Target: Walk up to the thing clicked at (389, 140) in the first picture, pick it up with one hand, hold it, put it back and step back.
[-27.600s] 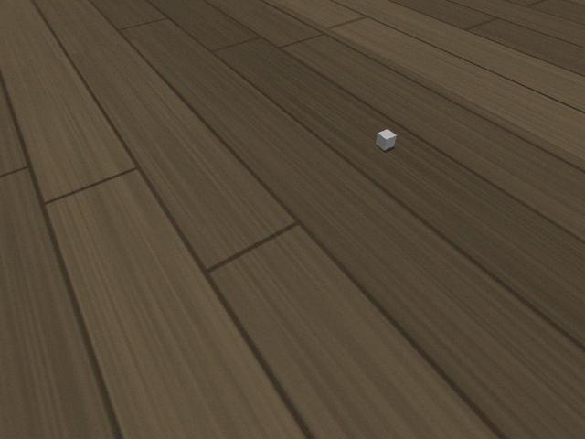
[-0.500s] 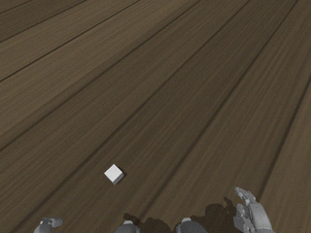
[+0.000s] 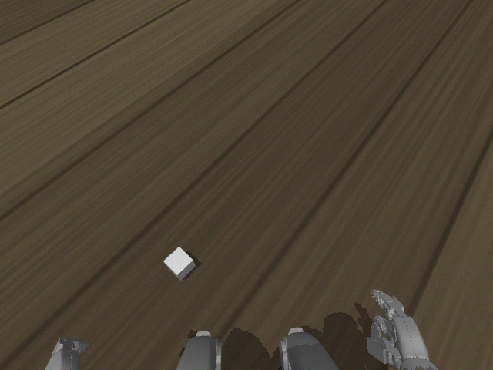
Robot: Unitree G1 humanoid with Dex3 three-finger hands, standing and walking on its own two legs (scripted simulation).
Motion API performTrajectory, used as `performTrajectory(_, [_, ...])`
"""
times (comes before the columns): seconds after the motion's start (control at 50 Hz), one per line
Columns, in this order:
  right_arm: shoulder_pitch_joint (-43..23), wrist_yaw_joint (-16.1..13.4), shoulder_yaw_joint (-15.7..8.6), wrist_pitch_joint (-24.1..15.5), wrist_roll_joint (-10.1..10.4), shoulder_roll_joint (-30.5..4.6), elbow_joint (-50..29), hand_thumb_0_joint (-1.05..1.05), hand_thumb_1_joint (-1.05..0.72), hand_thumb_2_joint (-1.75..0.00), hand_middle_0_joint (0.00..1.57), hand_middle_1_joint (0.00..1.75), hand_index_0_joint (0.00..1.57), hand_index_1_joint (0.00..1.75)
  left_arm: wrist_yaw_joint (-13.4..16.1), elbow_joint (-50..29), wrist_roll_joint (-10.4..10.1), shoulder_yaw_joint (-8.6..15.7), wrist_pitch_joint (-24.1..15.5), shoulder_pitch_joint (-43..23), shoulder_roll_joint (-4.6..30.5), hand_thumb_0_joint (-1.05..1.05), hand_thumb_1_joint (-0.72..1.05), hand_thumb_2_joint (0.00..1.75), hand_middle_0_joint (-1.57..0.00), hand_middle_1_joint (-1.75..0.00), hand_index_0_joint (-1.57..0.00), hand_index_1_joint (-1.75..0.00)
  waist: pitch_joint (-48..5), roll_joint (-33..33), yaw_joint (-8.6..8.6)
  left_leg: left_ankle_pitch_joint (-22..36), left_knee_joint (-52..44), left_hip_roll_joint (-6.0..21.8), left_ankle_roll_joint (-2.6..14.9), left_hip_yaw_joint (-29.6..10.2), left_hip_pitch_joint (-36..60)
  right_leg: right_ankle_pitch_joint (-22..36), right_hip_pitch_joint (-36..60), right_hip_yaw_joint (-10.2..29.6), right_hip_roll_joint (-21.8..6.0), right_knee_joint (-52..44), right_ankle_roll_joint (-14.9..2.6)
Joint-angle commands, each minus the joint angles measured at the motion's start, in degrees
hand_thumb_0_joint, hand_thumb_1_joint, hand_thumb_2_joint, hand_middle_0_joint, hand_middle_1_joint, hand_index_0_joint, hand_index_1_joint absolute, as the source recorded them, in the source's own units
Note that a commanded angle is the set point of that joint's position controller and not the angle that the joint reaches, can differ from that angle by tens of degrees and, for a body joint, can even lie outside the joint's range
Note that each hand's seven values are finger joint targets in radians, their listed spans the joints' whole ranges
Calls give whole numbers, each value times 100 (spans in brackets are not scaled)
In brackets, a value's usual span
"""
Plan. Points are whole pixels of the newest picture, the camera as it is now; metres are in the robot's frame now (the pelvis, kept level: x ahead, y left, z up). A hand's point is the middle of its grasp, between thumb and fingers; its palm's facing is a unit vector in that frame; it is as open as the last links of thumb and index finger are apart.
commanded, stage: rise first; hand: left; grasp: from above
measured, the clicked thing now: (179, 263) +0.49 +0.23 -0.63
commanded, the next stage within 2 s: none
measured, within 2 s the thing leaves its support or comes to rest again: neither
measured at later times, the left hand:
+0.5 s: hand (125, 308) +0.29 +0.30 -0.34, palm faces -0.25 -0.27 -0.93, open 14.0 cm
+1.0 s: hand (144, 279) +0.39 +0.29 -0.44, palm faces -0.23 -0.36 -0.90, open 14.1 cm
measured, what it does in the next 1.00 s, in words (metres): lowers itself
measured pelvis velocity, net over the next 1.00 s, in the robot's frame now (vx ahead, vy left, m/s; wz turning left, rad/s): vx -0.08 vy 0.01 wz -0.09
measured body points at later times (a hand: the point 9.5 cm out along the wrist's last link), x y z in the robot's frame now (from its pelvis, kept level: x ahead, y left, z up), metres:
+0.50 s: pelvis -0.07 -0.01 -0.19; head +0.12 +0.00 +0.22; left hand +0.30 +0.31 -0.28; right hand +0.06 -0.27 -0.33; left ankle +0.01 +0.12 -0.63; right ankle +0.01 -0.13 -0.63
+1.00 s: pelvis -0.08 +0.01 -0.30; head +0.16 +0.02 +0.08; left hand +0.40 +0.31 -0.39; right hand -0.08 -0.26 -0.42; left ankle +0.01 +0.12 -0.63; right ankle +0.01 -0.13 -0.63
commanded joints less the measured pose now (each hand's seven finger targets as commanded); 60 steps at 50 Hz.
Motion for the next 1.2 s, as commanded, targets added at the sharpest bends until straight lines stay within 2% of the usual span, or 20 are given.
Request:
performTrajectory(0.0, [-112, -47, -298, -294, -45, -840, -437, 0, -88, -89, 20, 30, 20, 30, 431, 77, 575, 284, -379, -1317, 985, 0, -56, 101, -8, -97, -7, -98, -1261, 298, -130, 1235, -521, -32, 72, 221, 353, 1041, 33, -103, 35, -216, -257])
performTrajectory(0.04, [-80, -24, -329, -307, -60, -903, -239, 0, -88, -89, 20, 30, 20, 30, 639, 593, 905, 82, -480, -1808, 830, 0, -57, 103, -8, -96, -6, -97, -1500, 354, -146, 1177, -201, -42, 57, 239, 105, 1003, -373, -91, 46, 134, -264])
performTrajectory(0.12, [-257, 43, -290, -376, -115, -975, 123, 0, -88, -89, 20, 30, 20, 30, 1140, 1340, 1405, -24, -556, -3052, 884, 0, -59, 109, -8, -95, -5, -98, -2114, 329, -134, 1090, 421, -71, 32, 276, -463, 934, -1031, -57, 41, 743, -274])
performTrajectory(0.14, [-302, 54, -291, -368, -122, -1031, 222, 0, -88, -89, 20, 30, 20, 30, 1288, 1651, 1536, 222, -533, -3174, 1213, 0, -59, 109, -8, -95, -5, -98, -2235, 303, -95, 1071, 619, -73, 38, 291, -660, 919, -1185, -53, 41, 874, -263])
performTrajectory(0.16, [-285, 86, -281, -388, -139, -1063, 297, 0, -89, -89, 20, 30, 20, 30, 1388, 1783, 1650, 65, -545, -3586, 1103, 0, -59, 108, -10, -96, -7, -98, -2372, 282, -186, 1139, 766, -69, 21, 222, -802, 979, -1402, -95, 46, 1099, -267])
performTrajectory(0.18, [-343, 124, -236, -392, -172, -1049, 383, 0, -89, -90, 20, 30, 20, 30, 1491, 2134, 1737, 61, -513, -3664, 1138, 0, -60, 108, -10, -97, -7, -100, -2391, 274, -119, 1031, 893, -80, 17, 222, -1004, 867, -1639, -113, 32, 1244, -280])
performTrajectory(0.26, [-327, 281, -194, -388, -277, -1140, 648, 0, -93, -90, 20, 30, 20, 30, 1923, 2912, 2149, 309, -347, -4658, 1801, 0, -60, 105, -12, -104, -10, -106, -3070, 283, -74, 890, 1609, -104, 72, 389, -1680, 809, -1996, -86, 66, 1611, -255])
performTrajectory(0.28, [-404, 336, -169, -407, -321, -1111, 700, 0, -94, -91, 20, 30, 20, 30, 2001, 3142, 2187, 310, -295, -4867, 1860, 0, -58, 103, -12, -104, -11, -105, -3134, 330, -6, 746, 1812, -117, 92, 461, -1937, 707, -2071, -47, 62, 1680, -247])
performTrajectory(0.3, [-355, 393, -180, -420, -349, -1072, 751, 0, -96, -91, 20, 30, 20, 30, 2054, 3350, 2168, 243, -250, -5093, 1765, 0, -60, 104, -13, -104, -12, -106, -3280, 153, -121, 709, 1980, -111, 108, 451, -2098, 696, -2127, -62, 66, 1767, -223])
performTrajectory(0.36, [-320, 537, -148, -494, -475, -1034, 937, 0, -92, -90, 20, 30, 20, 30, 2205, 3782, 2230, 391, -175, -5860, 2159, 0, -57, 104, -11, -104, -10, -105, -3486, 232, -167, 508, 2425, -81, 140, 463, -2527, 475, -2442, -72, 63, 2106, -185])
performTrajectory(0.38, [-284, 580, -155, -505, -511, -1028, 1002, 0, -90, -90, 20, 30, 20, 30, 2237, 3882, 2245, 374, -156, -6259, 2224, 0, -54, 103, -11, -103, -10, -104, -3540, 314, -273, 423, 2568, -70, 150, 449, -2575, 400, -2662, -95, 58, 2216, -187])
performTrajectory(0.46, [-211, 813, -113, -597, -621, -999, 1200, 0, -89, -90, 20, 30, 20, 30, 2264, 4531, 2229, 432, -156, -6966, 2461, 0, -55, 105, -11, -102, -9, -104, -3549, 255, -464, 12, 3119, -65, 204, 464, -3325, -211, -2976, -13, 82, 2489, -144])
performTrajectory(0.52, [-24, 950, -103, -659, -672, -1090, 1345, 0, -89, -90, 20, 30, 20, 30, 2273, 4619, 2264, 634, -186, -7708, 2918, 0, -56, 106, -10, -103, -8, -104, -3783, 518, -590, -89, 3383, -42, 202, 449, -3352, -310, -3246, -81, 92, 2767, -149])
performTrajectory(0.58, [50, 1077, -112, -722, -699, -1182, 1519, 0, -89, -90, 20, 30, 20, 30, 2207, 4897, 2266, 720, -186, -8057, 3039, 0, -58, 108, -9, -102, -7, -104, -3754, 841, -693, -323, 3468, -3, 165, 343, -3272, -435, -3810, -240, 83, 3132, -193])
performTrajectory(0.64, [291, 1185, -89, -767, -709, -1245, 1638, 0, -89, -89, 20, 30, 20, 30, 2123, 5169, 2304, 904, -215, -8259, 3348, 0, -58, 108, -9, -102, -7, -104, -3755, 838, -792, -224, 3733, -10, 187, 339, -3583, -265, -3843, -285, 91, 3400, -171])
performTrajectory(0.72, [529, 1290, -78, -808, -686, -1359, 1715, 0, -88, -89, 20, 30, 20, 30, 2028, 5566, 2331, 987, -187, -8470, 3343, 0, -59, 109, -9, -100, -6, -103, -3576, 1170, -912, -90, 3839, 9, 126, 184, -3529, -36, -4423, -429, 73, 3884, -227])
performTrajectory(0.76, [666, 1353, -58, -834, -703, -1414, 1749, 0, -88, -89, 20, 30, 20, 30, 2017, 5550, 2371, 1110, -223, -8790, 3543, 0, -59, 108, -9, -99, -6, -102, -3590, 1318, -994, 59, 3943, 9, 116, 129, -3584, 132, -4569, -463, 63, 4092, -241])
performTrajectory(0.84, [884, 1484, -20, -863, -720, -1499, 1763, 0, -89, -89, 20, 30, 20, 30, 2023, 5885, 2551, 1160, -172, -8979, 3603, 0, -56, 106, -9, -99, -7, -101, -3474, 1332, -1126, 357, 4211, 0, 130, 132, -3732, 427, -4709, -476, 65, 4349, -244])
performTrajectory(0.92, [1002, 1618, 18, -933, -763, -1617, 1803, 0, -89, -89, 20, 30, 20, 30, 1994, 6045, 2717, 1166, -211, -9266, 3789, 0, -53, 102, -10, -100, -9, -101, -3169, 1429, -1316, 195, 4430, -18, 159, 104, -4031, 268, -5084, -523, 71, 4543, -235])
performTrajectory(1.18, [1184, 1818, 185, -890, -820, -1693, 1659, 0, -90, -90, 20, 30, 20, 30, 1619, 5841, 3129, 1124, -479, -9404, 4331, 0, -55, 101, -11, -102, -10, -102, -3423, 1572, -1375, 512, 5072, -74, 210, 294, -4494, 574, -4602, -590, 238, 4931, -216])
